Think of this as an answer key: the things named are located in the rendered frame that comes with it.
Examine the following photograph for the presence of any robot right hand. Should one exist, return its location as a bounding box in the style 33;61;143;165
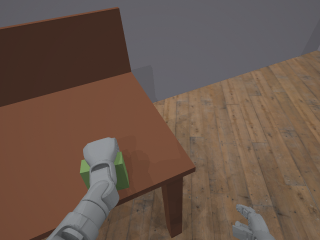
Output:
232;204;270;240

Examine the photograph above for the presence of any robot left forearm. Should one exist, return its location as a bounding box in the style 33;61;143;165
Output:
46;160;120;240

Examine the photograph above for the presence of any robot left hand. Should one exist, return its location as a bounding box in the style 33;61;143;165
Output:
83;137;120;167

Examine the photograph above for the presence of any sponge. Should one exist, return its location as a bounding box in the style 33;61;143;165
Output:
80;151;130;191

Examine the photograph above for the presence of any table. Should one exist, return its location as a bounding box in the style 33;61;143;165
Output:
0;7;196;240

